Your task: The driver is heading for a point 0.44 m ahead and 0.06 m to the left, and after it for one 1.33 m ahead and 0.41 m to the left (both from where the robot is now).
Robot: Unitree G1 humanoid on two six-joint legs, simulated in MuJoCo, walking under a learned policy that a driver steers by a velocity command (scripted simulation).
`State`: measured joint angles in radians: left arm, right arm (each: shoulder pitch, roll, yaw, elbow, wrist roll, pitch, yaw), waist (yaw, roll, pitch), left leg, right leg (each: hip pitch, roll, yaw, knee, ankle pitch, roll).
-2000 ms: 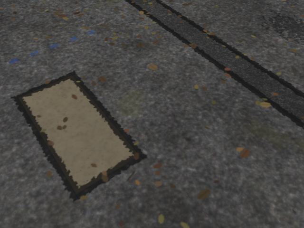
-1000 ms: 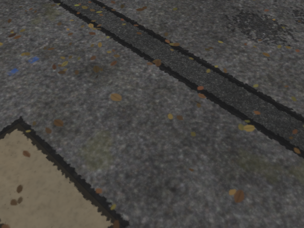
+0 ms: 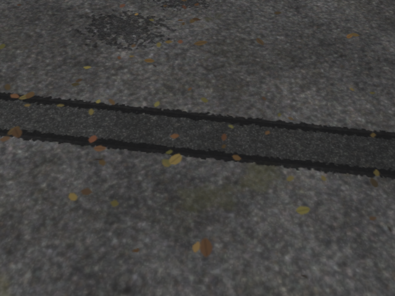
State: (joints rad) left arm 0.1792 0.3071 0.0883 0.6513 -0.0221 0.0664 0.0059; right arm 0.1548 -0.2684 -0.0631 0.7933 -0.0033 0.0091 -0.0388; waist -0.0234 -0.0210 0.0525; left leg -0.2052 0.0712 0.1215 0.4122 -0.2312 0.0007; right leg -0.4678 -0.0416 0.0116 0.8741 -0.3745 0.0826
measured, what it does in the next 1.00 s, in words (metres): walks ahead, turning left: right foot, then left foot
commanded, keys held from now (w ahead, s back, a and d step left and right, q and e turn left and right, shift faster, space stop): w+e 0.10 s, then w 0.08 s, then w+q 0.42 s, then q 0.40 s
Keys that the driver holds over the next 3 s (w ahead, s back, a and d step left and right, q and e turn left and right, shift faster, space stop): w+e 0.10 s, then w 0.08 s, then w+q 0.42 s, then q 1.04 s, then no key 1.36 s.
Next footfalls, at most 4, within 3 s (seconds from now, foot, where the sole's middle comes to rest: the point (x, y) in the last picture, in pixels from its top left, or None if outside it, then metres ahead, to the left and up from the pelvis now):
0.12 right None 0.03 -0.14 -0.78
0.62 left None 0.41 0.03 -0.78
1.06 right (241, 257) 0.58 -0.16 -0.78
1.46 left None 0.41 0.06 -0.78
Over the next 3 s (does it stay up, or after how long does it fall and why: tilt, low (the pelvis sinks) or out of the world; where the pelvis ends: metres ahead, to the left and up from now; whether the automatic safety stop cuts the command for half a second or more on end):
stays up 0.47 -0.08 -0.01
